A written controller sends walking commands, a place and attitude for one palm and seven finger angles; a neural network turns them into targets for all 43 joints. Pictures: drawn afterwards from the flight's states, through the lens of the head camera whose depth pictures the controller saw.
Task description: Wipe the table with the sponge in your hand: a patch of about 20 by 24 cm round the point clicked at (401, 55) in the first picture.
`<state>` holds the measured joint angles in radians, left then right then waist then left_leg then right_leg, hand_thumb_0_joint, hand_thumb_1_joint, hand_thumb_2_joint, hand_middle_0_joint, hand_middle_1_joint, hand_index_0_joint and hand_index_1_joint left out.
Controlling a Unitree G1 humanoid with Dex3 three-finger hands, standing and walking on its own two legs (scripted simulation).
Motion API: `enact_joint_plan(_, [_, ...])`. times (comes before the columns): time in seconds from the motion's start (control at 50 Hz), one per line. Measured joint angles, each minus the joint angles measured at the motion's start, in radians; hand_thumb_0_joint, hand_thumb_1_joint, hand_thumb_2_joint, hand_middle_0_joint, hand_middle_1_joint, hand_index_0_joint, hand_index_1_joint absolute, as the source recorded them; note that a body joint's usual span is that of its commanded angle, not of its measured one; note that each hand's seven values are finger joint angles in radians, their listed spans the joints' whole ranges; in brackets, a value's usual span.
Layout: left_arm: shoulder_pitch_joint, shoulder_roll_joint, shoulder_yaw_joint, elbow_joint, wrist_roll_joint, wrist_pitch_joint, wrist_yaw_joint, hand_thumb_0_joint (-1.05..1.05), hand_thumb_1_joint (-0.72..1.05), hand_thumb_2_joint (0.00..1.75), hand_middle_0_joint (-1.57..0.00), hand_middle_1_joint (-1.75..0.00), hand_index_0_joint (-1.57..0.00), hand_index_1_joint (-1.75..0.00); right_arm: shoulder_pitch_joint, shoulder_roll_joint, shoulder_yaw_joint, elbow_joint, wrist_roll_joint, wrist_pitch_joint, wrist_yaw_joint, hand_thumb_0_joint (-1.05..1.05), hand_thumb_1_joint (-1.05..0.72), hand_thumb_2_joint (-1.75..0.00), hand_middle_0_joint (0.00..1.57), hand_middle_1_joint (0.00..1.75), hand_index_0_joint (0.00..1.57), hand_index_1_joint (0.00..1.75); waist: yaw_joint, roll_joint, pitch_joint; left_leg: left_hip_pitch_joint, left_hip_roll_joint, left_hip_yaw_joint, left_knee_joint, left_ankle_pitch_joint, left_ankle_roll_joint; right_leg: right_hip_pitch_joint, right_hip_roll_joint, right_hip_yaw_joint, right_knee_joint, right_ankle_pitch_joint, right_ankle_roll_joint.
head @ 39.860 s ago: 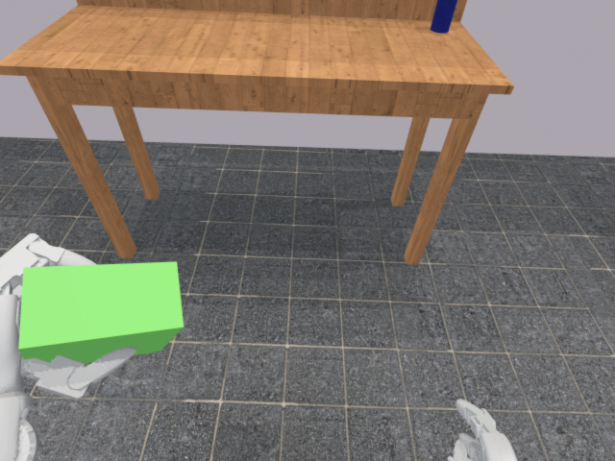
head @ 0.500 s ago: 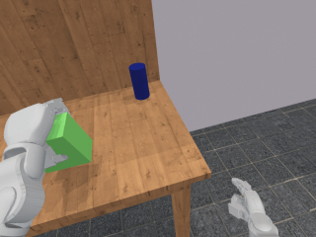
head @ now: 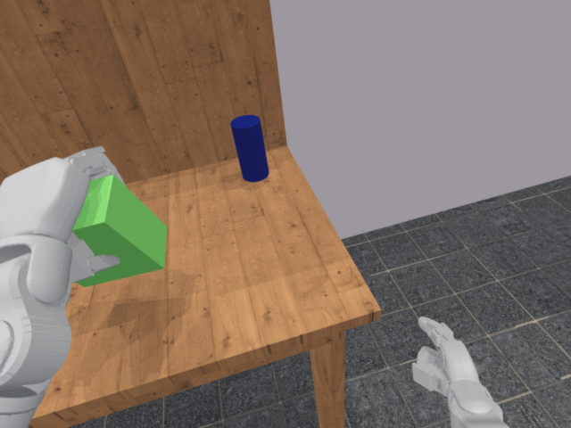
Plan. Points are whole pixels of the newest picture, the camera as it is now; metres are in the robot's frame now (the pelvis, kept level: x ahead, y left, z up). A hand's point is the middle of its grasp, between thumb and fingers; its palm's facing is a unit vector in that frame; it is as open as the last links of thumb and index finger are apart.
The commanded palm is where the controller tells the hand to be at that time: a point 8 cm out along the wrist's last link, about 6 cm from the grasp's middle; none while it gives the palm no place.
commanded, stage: lift the sponge slowly off the table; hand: left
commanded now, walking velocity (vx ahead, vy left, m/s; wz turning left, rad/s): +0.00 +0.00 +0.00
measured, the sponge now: (108, 243) +0.25 +0.27 +0.19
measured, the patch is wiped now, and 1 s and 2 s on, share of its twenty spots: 0.95 0.95 0.95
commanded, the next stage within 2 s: bring the sponge back beside the body in 0.06 s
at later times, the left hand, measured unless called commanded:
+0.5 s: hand (80, 228) +0.23 +0.27 +0.24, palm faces +0.37 -0.14 -0.92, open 10.4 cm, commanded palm +0.17 +0.27 +0.29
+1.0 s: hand (69, 251) +0.21 +0.27 +0.23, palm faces +0.35 -0.15 -0.92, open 10.4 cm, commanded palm +0.15 +0.28 +0.29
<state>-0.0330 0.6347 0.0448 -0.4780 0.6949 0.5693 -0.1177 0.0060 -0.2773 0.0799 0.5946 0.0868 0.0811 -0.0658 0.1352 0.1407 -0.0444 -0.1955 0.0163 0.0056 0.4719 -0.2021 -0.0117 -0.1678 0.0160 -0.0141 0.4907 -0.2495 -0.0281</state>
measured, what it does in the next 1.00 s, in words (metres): stands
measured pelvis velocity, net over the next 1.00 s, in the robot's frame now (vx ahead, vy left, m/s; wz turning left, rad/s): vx -0.01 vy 0.00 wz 0.00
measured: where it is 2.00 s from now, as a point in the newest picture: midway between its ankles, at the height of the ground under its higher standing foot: outside the picture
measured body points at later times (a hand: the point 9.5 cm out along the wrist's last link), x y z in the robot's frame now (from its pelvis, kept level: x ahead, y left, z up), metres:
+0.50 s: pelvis +0.00 +0.00 +0.00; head -0.05 -0.06 +0.44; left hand +0.21 +0.27 +0.29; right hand +0.27 -0.18 -0.06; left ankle +0.04 +0.13 -0.74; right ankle +0.01 -0.10 -0.74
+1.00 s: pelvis -0.01 +0.00 +0.00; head -0.05 -0.05 +0.44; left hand +0.18 +0.28 +0.27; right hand +0.26 -0.18 -0.05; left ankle +0.04 +0.13 -0.74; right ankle +0.01 -0.10 -0.74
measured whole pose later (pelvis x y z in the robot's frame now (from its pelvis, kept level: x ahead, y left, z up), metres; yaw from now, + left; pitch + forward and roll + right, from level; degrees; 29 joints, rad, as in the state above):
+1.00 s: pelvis -0.01 +0.00 +0.00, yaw +0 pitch -5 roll +0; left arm 0.10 0.63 0.08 -0.54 0.68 0.56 -0.11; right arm 0.02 -0.27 0.08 0.59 0.08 0.07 -0.08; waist 0.14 0.14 -0.04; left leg -0.19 0.02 0.00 0.48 -0.20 -0.01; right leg -0.16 0.02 -0.01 0.49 -0.24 -0.03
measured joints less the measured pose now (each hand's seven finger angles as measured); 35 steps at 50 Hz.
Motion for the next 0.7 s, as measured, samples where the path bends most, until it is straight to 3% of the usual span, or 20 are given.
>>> enact_joint_plan(0.18, [-0.011, -0.013, -0.014, 0.035, -0.001, 0.026, -0.002, -0.01, -0.54, 1.05, -0.68, -1.32, -0.74, -1.29, 0.000, -0.005, 0.005, -0.001, 0.004, -0.001, -0.009, 0.01, -0.91, -0.90, 0.20, 0.30, 0.20, 0.30, 0.006, -0.008, 0.013, -0.007, 0.000, -0.010, 0.006, 0.004, -0.001, -0.001, 0.000, -0.010, 0.000, 0.003, -0.001])
enact_joint_plan(0.32, [0.003, -0.016, -0.036, -0.010, 0.004, 0.014, 0.002, -0.01, -0.54, 1.05, -0.68, -1.32, -0.74, -1.29, 0.001, 0.001, 0.001, 0.000, -0.003, -0.013, -0.013, 0.01, -0.91, -0.90, 0.20, 0.30, 0.20, 0.30, 0.005, -0.009, 0.016, 0.000, -0.002, -0.009, 0.004, 0.005, 0.000, 0.006, -0.002, -0.008, -0.001, 0.004, 0.000])
enact_joint_plan(0.54, [0.047, -0.002, 0.012, -0.017, -0.009, 0.016, 0.002, -0.01, -0.54, 1.05, -0.68, -1.32, -0.74, -1.29, 0.003, 0.005, 0.009, -0.012, 0.001, 0.009, -0.002, 0.01, -0.91, -0.90, 0.20, 0.30, 0.20, 0.30, -0.002, -0.004, 0.002, -0.002, 0.002, -0.001, 0.004, 0.005, 0.000, 0.000, 0.002, 0.001, -0.001, 0.007, 0.001])
enact_joint_plan(0.7, [0.090, -0.012, -0.008, -0.044, -0.009, 0.012, 0.002, -0.01, -0.54, 1.05, -0.68, -1.32, -0.74, -1.29, 0.014, -0.006, -0.001, -0.005, -0.003, -0.005, -0.012, 0.01, -0.91, -0.90, 0.20, 0.30, 0.20, 0.30, 0.006, -0.008, 0.014, 0.000, 0.000, -0.006, 0.012, 0.002, 0.001, 0.005, 0.001, -0.004, 0.004, 0.005, 0.000])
